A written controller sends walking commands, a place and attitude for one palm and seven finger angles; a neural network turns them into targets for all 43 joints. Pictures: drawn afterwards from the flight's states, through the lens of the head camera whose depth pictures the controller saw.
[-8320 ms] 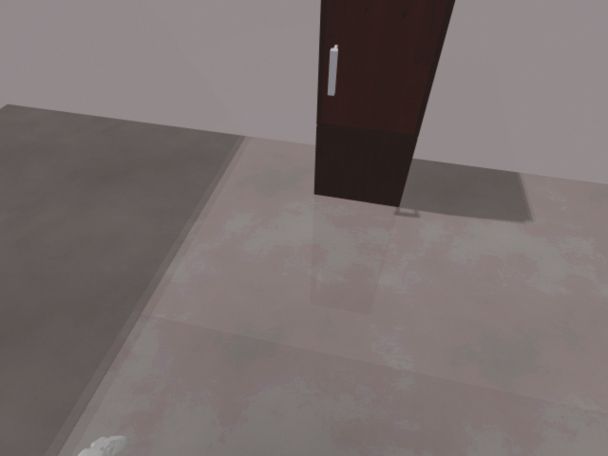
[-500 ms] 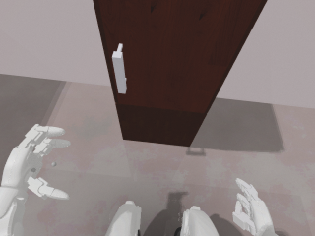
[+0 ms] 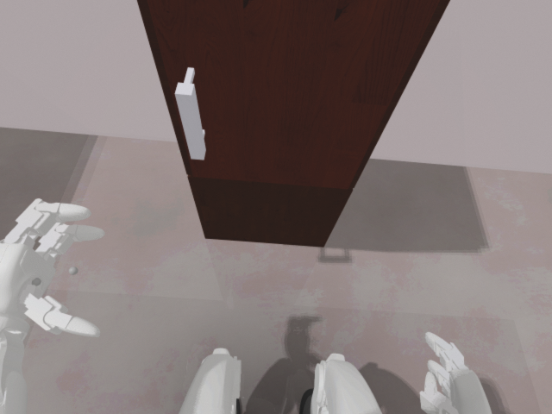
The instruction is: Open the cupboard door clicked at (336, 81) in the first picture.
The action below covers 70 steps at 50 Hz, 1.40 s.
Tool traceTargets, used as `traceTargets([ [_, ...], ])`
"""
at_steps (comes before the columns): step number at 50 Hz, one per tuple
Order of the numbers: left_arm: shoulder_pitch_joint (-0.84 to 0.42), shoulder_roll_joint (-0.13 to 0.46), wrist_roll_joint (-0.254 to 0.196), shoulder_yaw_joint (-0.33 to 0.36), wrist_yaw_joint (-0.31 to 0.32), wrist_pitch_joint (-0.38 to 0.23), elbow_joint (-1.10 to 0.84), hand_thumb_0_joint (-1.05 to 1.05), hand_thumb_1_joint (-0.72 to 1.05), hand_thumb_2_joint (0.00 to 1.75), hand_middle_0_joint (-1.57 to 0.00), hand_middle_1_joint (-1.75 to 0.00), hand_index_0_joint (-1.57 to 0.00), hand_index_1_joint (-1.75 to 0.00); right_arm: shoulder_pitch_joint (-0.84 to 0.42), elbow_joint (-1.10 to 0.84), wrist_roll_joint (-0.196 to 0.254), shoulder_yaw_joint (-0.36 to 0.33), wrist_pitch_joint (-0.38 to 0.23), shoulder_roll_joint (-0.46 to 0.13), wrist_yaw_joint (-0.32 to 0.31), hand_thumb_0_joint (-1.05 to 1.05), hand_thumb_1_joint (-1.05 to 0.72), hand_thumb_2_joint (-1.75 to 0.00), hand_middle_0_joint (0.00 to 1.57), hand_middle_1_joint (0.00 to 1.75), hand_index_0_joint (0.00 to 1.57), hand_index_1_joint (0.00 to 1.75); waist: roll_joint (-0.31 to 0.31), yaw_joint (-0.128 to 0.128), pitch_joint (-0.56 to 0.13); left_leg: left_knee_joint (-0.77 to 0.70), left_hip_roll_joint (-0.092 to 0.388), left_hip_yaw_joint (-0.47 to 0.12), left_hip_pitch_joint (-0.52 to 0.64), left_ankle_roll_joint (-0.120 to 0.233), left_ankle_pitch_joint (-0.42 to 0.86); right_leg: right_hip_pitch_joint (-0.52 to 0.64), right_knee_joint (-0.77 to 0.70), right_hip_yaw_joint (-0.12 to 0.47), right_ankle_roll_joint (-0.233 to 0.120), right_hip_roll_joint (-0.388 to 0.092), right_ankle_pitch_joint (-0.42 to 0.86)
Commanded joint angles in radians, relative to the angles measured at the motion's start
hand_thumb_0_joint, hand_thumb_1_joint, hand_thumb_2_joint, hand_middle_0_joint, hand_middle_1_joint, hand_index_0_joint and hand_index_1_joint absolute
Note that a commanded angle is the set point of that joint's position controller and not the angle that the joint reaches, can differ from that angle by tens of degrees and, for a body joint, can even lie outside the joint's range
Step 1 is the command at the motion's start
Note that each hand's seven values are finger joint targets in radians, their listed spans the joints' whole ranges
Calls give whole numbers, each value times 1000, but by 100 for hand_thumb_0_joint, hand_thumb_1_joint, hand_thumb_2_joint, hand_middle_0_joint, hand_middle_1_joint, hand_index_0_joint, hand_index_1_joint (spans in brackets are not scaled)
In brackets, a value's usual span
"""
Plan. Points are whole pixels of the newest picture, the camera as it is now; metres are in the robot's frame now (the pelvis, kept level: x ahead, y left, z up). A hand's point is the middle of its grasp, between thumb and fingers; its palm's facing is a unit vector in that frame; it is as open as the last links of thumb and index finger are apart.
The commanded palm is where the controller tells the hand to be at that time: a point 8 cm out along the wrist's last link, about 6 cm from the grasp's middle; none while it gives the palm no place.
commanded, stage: raise the hand with hooked fingers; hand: left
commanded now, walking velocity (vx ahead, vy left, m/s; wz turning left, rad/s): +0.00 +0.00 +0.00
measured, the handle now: (194, 116) +0.58 +0.18 +0.00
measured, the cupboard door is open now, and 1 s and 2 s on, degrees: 0 0 0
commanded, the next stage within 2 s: move the hooked fingers beside the handle in 0.22 s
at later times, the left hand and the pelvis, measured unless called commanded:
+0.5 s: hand (85, 264) +0.29 +0.27 +0.03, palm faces -0.01 -1.00 -0.05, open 14.0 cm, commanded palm +0.29 +0.31 +0.04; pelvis -0.01 -0.01 +0.00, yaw +1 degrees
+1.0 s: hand (118, 203) +0.39 +0.26 +0.02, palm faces -0.02 -1.00 -0.04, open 14.0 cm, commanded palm +0.37 +0.30 +0.03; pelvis +0.00 -0.01 -0.01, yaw -1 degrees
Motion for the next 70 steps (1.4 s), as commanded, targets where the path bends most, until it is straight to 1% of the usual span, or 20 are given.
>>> traceTargets([
  [1,-94,233,-26,92,5,-71,-178,0,-50,30,-30,-120,-30,-120,15,-132,9,-70,-38,-157,-9,0,-90,-90,20,30,20,30,111,13,-345,-218,-39,-48,258,-16,344,200,-137,37,-29,60,164],
  [6,-95,243,-22,85,-7,-63,-203,0,-50,30,-30,-120,-30,-120,10,-140,10,-66,-33,-156,-11,0,-90,-90,20,30,20,30,135,15,-349,-229,-38,-52,277,-15,337,205,-145,38,-31,61,158],
  [10,-106,256,-30,109,4,-73,-188,0,-50,30,-30,-120,-30,-120,7,-140,8,-62,-31,-154,-14,0,-90,-90,20,30,20,30,97,14,-336,-227,-40,-52,250,-13,304,210,-149,38,-29,65,135],
  [13,-108,220,-35,89,4,-70,-130,0,-50,30,-30,-120,-30,-120,2,-138,10,-60,-28,-151,-17,0,-90,-90,20,30,20,30,64,4,-293,-220,-45,-45,199,-9,240,203,-159,46,-25,61,89],
  [16,-127,210,-28,60,-14,-64,-123,0,-50,30,-30,-120,-30,-120,1,-142,14,-58,-27,-154,-19,0,-90,-90,20,30,20,30,97,2,-285,-225,-45,-45,213,-10,230,189,-160,49,-30,61,85],
  [21,-336,238,6,33,-10,-70,-112,0,-50,30,-30,-120,-30,-120,17,-110,10,-55,-33,-162,-36,0,-90,-90,20,30,20,30,119,-33,-300,-202,-39,-54,223,-6,210,129,-143,53,-31,61,77],
  [24,-409,257,10,40,0,-78,-90,0,-50,30,-30,-120,-30,-120,21,-99,6,-51,-37,-164,-44,0,-90,-90,20,30,20,30,118,-31,-315,-191,-40,-54,212,-6,214,126,-134,55,-33,61,76],
  [29,-368,330,27,113,18,-56,-34,0,-50,30,-30,-120,-30,-120,29,-105,5,-54,-20,-164,-35,0,-90,-90,20,30,20,30,127,14,-423,-194,-37,-47,241,-9,314,196,-123,56,-34,55,149],
  [30,-383,309,31,94,18,-45,-14,0,-50,30,-30,-120,-30,-120,26,-103,5,-50,-13,-159,-31,0,-90,-90,20,30,20,30,123,7,-422,-195,-37,-44,241,-9,329,199,-125,56,-30,54,171],
  [33,-399,320,36,108,31,-22,40,0,-50,30,-30,-120,-30,-120,33,-100,6,-51,6,-160,-23,0,-90,-90,20,30,20,30,100,5,-400,-194,-33,-40,208,-8,329,212,-126,58,-26,53,185],
  [35,-449,313,41,96,34,-23,65,0,-50,30,-30,-120,-30,-120,45,-94,7,-50,14,-163,-20,0,-90,-90,20,30,20,30,88,-11,-397,-188,-29,-38,204,-5,338,203,-124,57,-25,57,199],
  [38,-514,302,52,81,39,-40,108,0,-50,30,-30,-120,-30,-120,58,-80,6,-54,23,-166,-18,0,-90,-90,20,30,20,30,67,-33,-373,-178,-29,-34,178,-2,306,181,-129,63,-21,56,179],
  [41,-605,299,65,62,33,-67,140,0,-50,30,-30,-120,-30,-120,74,-60,3,-56,28,-169,-20,0,-90,-90,20,30,20,30,89,-47,-388,-167,-27,-34,190,-2,306,153,-120,64,-23,58,176],
  [50,-721,373,102,100,45,-89,200,0,-50,30,-30,-120,-30,-120,110,-30,-8,-60,62,-176,-12,0,-90,-90,20,30,20,30,146,-33,-494,-161,-21,-55,283,-12,426,136,-94,54,-29,58,240],
  [54,-774,390,118,113,70,-84,274,0,-50,30,-30,-120,-30,-120,116,-28,-7,-56,86,-174,-9,0,-90,-90,20,30,20,30,109,-46,-450,-150,-22,-46,215,-4,394,144,-90,58,-27,60,239],
  [59,-853,373,139,82,75,-104,320,0,-50,30,-30,-120,-30,-120,133,-20,-13,-56,106,-176,-1,0,-90,-90,20,30,20,30,137,-66,-468,-139,-18,-51,243,-5,408,107,-84,54,-28,63,238],
  [62,-916,401,152,91,69,-106,402,0,-50,30,-30,-120,-30,-120,142,-3,-14,-54,123,-183,-3,0,-90,-90,20,30,20,30,84,-87,-438,-126,-19,-47,177,3,351,106,-90,62,-21,61,218],
  [65,-973,441,163,109,56,-114,453,0,-50,30,-30,-120,-30,-120,149,-1,-16,-48,134,-185,-5,0,-90,-90,20,30,20,30,109,-84,-459,-110,-23,-42,151,6,337,111,-80,70,-23,62,213],
  [69,-1072,450,176,90,59,-139,421,0,-50,30,-30,-120,-30,-120,162,8,-24,-50,146,-189,-2,0,-90,-90,20,30,20,30,189,-98,-525,-97,-17,-65,251,1,417,41,-57,57,-28,64,231],
  [70,-1072,469,181,106,63,-142,424,0,-50,30,-30,-120,-30,-120,168,11,-27,-51,151,-191,1,0,-90,-90,20,30,20,30,190,-89,-553,-97,-16,-72,267,-4,439,47,-54,54,-27,64,238],
])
